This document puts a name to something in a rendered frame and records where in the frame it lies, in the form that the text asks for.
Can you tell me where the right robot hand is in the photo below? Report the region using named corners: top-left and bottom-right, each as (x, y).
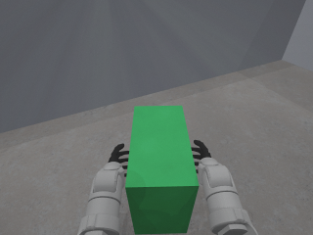
top-left (191, 140), bottom-right (211, 173)

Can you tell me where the left robot forearm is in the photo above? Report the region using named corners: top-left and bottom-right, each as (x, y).
top-left (77, 162), bottom-right (125, 235)

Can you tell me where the right robot forearm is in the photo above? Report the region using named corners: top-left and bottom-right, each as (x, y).
top-left (198, 157), bottom-right (258, 235)

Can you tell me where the carton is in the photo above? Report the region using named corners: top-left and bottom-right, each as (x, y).
top-left (125, 105), bottom-right (200, 235)

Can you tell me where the left robot hand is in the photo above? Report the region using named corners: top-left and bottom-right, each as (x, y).
top-left (108, 143), bottom-right (129, 177)

